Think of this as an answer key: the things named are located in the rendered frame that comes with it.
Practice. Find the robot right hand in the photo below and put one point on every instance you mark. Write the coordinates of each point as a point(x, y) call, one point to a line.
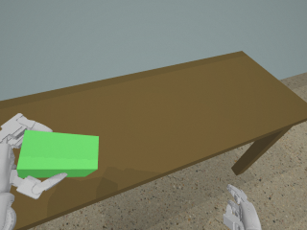
point(245, 214)

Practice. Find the left robot forearm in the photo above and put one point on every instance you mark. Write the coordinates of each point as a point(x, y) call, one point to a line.
point(7, 213)

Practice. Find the table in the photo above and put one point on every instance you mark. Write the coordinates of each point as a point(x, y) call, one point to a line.
point(154, 123)

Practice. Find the robot left hand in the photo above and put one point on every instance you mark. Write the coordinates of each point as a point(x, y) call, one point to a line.
point(11, 136)

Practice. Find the sponge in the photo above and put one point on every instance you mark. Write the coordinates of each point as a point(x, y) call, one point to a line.
point(44, 154)

